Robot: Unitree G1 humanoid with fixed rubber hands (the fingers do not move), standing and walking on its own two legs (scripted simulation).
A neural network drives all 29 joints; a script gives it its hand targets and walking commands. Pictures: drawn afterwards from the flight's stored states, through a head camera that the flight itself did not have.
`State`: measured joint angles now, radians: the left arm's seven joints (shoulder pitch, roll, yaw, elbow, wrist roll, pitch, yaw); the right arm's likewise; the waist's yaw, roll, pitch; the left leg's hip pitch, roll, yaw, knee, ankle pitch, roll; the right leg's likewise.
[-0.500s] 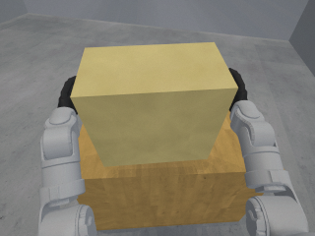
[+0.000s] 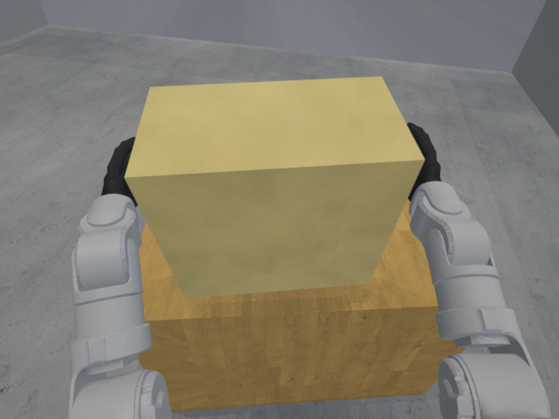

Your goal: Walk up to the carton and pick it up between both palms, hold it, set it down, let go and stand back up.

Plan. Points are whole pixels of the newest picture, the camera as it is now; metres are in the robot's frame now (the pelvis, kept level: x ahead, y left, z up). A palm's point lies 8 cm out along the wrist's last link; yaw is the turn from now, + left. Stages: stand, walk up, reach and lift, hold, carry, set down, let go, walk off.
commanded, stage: hold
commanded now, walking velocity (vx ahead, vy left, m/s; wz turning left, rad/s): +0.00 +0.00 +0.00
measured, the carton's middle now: (273, 198) +0.38 +0.00 +0.13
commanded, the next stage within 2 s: none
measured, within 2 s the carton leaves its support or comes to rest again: neither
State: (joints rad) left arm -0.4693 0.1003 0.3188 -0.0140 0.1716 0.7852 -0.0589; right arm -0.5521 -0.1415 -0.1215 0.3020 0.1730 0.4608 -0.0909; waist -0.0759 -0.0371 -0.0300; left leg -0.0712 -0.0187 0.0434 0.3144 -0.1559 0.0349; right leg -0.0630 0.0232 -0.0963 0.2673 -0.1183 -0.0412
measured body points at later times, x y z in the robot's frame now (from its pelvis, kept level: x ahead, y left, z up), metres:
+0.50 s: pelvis +0.00 +0.00 +0.00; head -0.05 +0.02 +0.45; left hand +0.35 +0.21 +0.18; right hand +0.36 -0.20 +0.20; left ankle +0.02 +0.09 -0.75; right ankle +0.03 -0.09 -0.75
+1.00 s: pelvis +0.00 +0.00 +0.00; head -0.05 +0.02 +0.45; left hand +0.35 +0.21 +0.18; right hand +0.36 -0.20 +0.19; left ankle +0.02 +0.09 -0.75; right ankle +0.03 -0.09 -0.75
